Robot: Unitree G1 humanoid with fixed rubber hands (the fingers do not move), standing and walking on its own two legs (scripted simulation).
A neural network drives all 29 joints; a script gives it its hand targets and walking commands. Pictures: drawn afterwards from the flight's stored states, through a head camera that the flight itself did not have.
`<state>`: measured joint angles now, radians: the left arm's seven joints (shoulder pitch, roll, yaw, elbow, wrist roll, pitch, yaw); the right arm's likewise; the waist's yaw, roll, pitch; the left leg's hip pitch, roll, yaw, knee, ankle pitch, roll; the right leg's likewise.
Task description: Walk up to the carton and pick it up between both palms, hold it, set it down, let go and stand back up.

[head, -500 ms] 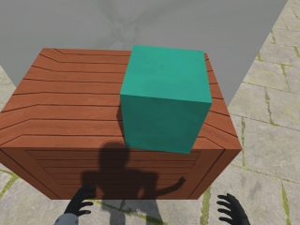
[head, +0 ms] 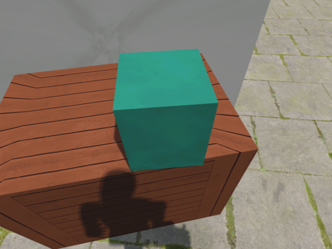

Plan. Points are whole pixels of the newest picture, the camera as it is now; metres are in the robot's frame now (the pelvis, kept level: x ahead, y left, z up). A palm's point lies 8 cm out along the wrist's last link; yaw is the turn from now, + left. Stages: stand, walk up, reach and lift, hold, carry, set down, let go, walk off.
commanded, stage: stand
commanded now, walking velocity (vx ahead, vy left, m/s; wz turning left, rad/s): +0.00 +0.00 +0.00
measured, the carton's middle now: (163, 112) +0.47 +0.03 +0.05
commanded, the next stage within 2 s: none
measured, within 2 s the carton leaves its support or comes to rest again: neither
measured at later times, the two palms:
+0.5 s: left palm out of the picture +0.00 +0.24 -0.13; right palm out of the picture -0.05 -0.20 -0.14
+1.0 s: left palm out of the picture +0.01 +0.24 -0.13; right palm out of the picture -0.07 -0.19 -0.14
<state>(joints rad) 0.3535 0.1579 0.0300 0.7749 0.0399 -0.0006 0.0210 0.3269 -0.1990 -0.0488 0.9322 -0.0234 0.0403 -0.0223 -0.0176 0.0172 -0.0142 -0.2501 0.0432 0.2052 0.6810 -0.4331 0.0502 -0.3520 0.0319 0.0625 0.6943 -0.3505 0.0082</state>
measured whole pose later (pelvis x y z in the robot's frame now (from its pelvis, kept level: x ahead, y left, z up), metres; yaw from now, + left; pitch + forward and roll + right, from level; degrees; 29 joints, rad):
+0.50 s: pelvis -0.02 +0.03 +0.01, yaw -3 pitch -2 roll +0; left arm 0.34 0.12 0.00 0.99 0.03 0.02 0.05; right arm 0.35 -0.17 -0.03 1.05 -0.02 0.02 -0.04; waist -0.02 0.02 0.04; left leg -0.15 0.00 0.26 0.54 -0.36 0.09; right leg -0.28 0.00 0.12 0.58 -0.27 0.05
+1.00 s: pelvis -0.02 +0.03 +0.01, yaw -3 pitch -2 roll +0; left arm 0.27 0.13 -0.01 1.06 0.03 0.02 0.05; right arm 0.35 -0.16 -0.03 1.07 -0.01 0.02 -0.04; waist -0.04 0.02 0.04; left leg -0.16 0.00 0.28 0.55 -0.36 0.10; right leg -0.29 0.00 0.12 0.58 -0.25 0.06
